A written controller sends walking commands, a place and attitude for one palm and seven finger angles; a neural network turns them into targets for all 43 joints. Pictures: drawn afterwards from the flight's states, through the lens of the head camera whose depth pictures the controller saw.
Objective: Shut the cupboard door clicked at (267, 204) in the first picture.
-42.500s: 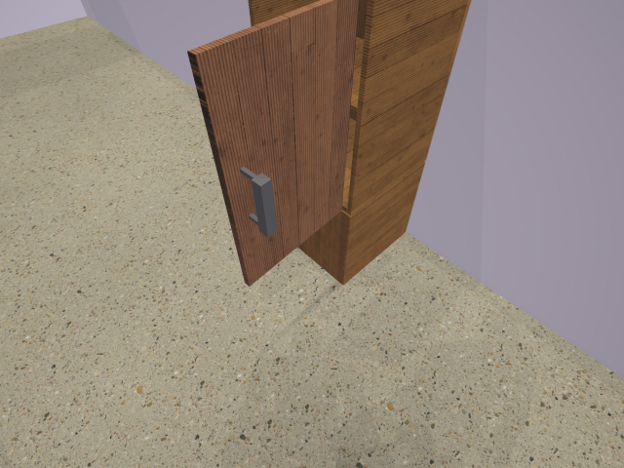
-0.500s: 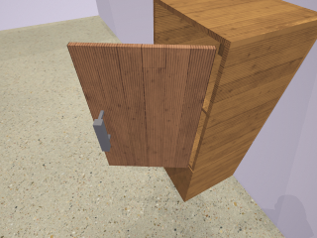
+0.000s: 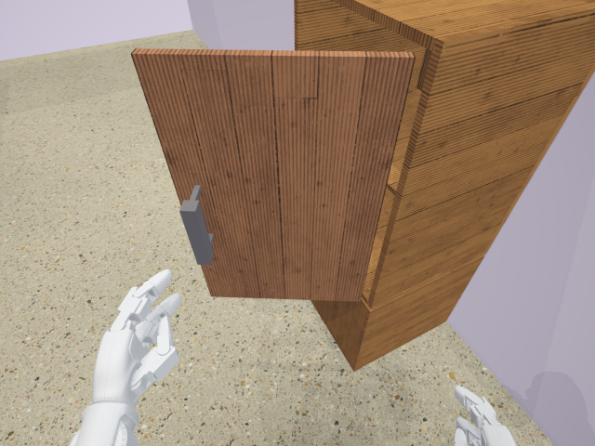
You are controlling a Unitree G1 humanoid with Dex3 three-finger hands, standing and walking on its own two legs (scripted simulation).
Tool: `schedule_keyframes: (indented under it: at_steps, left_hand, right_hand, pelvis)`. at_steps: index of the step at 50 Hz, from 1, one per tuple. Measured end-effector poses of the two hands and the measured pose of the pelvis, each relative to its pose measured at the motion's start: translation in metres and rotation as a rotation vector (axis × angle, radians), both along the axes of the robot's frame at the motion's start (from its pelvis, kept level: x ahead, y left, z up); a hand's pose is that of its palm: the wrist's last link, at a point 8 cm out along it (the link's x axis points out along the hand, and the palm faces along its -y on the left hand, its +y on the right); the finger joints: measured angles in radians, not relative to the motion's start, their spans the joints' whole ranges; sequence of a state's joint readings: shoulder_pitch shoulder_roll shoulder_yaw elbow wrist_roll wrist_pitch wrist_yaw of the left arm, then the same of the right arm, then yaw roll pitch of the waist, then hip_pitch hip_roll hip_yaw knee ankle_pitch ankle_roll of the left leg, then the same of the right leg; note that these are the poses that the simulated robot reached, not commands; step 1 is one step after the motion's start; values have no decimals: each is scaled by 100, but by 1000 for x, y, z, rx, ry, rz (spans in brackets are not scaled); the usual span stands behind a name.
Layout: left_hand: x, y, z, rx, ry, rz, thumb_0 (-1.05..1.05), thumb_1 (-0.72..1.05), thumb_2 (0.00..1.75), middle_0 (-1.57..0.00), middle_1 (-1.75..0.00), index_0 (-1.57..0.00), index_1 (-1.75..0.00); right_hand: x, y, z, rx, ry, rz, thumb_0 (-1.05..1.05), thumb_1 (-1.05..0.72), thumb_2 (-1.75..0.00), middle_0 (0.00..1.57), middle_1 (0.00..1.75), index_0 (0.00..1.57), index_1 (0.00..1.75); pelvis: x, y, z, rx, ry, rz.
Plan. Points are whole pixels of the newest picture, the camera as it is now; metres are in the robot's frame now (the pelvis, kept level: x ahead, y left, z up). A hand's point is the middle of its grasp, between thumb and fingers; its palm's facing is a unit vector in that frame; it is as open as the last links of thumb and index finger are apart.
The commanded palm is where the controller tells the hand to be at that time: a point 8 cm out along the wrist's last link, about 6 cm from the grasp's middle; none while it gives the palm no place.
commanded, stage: raise the hand and make a fist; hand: left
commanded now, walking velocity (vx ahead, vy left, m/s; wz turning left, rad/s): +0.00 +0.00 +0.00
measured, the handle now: (201, 225) +0.50 +0.18 -0.01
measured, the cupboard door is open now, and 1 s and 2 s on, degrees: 61 61 61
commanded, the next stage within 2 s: bring the fist close to the handle in 1.66 s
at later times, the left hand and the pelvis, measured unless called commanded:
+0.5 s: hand (198, 391) +0.22 +0.14 -0.03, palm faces -0.17 -0.99 +0.02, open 4.5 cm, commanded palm +0.18 +0.22 -0.01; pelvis +0.01 -0.01 -0.07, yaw -1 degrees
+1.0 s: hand (139, 378) +0.22 +0.21 +0.01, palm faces +0.03 -1.00 -0.03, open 3.1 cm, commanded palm +0.20 +0.25 +0.00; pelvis +0.01 +0.02 -0.06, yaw -1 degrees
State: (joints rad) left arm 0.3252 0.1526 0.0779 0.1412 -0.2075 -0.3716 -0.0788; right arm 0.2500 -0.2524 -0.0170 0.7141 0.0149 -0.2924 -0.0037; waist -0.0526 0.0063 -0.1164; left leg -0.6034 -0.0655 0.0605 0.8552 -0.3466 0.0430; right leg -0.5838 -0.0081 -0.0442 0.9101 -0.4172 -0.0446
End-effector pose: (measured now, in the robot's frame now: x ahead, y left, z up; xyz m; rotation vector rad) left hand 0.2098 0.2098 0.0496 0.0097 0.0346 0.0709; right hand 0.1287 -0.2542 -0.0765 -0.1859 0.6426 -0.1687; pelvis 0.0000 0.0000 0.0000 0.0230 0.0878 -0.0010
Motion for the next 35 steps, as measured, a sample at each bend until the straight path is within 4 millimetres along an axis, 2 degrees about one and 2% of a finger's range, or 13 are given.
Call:
schedule_keyframes:
  at_steps: [3, 7, 9, 11, 13, 16, 18, 20, 23, 25, 27, 32, 35]
  left_hand:
    - [-13, -9, -26, -28, -81, -122, 0, 91, 90, -32, -44, -32, -44]
    - [-54, -7, -86, -55, 83, -139, 0, 90, 90, -39, -51, -39, -52]
    - [-75, 2, -102, -53, 157, -81, 1, 90, 90, -43, -55, -43, -55]
    - [-87, 12, -99, -20, 151, -16, 1, 90, 90, -47, -59, -47, -59]
    - [-87, 19, -81, 26, 60, 24, 2, 90, 90, -50, -63, -50, -63]
    - [-69, 16, -51, 65, -126, 3, 2, 90, 90, -55, -69, -55, -69]
    - [-49, 6, -41, 64, -189, -65, 2, 90, 90, -59, -73, -59, -73]
    - [-28, -6, -46, 45, -152, -154, 2, 90, 90, -62, -77, -63, -77]
    - [-8, -17, -67, 0, 38, -250, 1, 90, 90, -68, -83, -68, -83]
    - [-5, -14, -76, -25, 147, -239, 1, 90, 90, -71, -87, -72, -87]
    - [-8, -2, -74, -29, 183, -168, 2, 90, 90, -75, -90, -76, -91]
    - [-19, 33, -48, 33, 37, 0, 2, 90, 90, -84, -100, -84, -101]
    - [-20, 34, -45, 42, -49, -31, 2, 90, 90, -90, -107, -90, -107]
  right_hand:
    - [24, -7, 2, -25, -78, 29, 1, -90, -90, 20, 30, 20, 30]
    - [53, -12, 1, -71, -140, 83, 1, -90, -90, 20, 30, 20, 30]
    - [66, -10, -3, -88, -156, 115, 1, -90, -90, 20, 30, 20, 30]
    - [77, -4, -10, -94, -165, 145, 1, -90, -90, 20, 30, 20, 30]
    - [86, 4, -20, -88, -167, 176, 1, -90, -90, 20, 30, 20, 30]
    - [92, 19, -39, -54, -155, 206, 1, -90, -90, 20, 30, 20, 30]
    - [90, 28, -51, -18, -133, 201, 1, -90, -90, 20, 30, 20, 30]
    - [83, 35, -61, 23, -97, 169, 1, -90, -90, 20, 30, 20, 30]
    - [67, 39, -68, 73, -23, 99, 1, -90, -90, 20, 30, 20, 30]
    - [56, 38, -67, 84, 24, 54, 1, -90, -90, 21, 30, 20, 30]
    - [46, 35, -64, 76, 61, 21, 1, -90, -90, 21, 30, 20, 30]
    - [37, 23, -61, 13, 102, 18, 2, -90, -90, 20, 30, 20, 30]
    - [40, 18, -63, -27, 97, 41, 1, -90, -90, 20, 30, 20, 30]
  pelvis:
    - [-6, -7, -22, -1, 49, -17]
    - [-10, -14, -48, -13, 94, -9]
    - [-9, -16, -58, -24, 115, 1]
    - [-7, -17, -65, -38, 133, 10]
    - [-6, -17, -70, -54, 148, 19]
    - [-5, -15, -77, -74, 166, 28]
    - [-5, -14, -80, -81, 179, 27]
    - [-4, -13, -79, -77, 192, 19]
    - [1, -11, -73, -61, 203, 3]
    - [6, -9, -67, -52, 204, -6]
    - [12, -8, -61, -49, 201, -14]
    - [18, -2, -58, -60, 206, -6]
    - [15, 3, -64, -72, 215, 3]
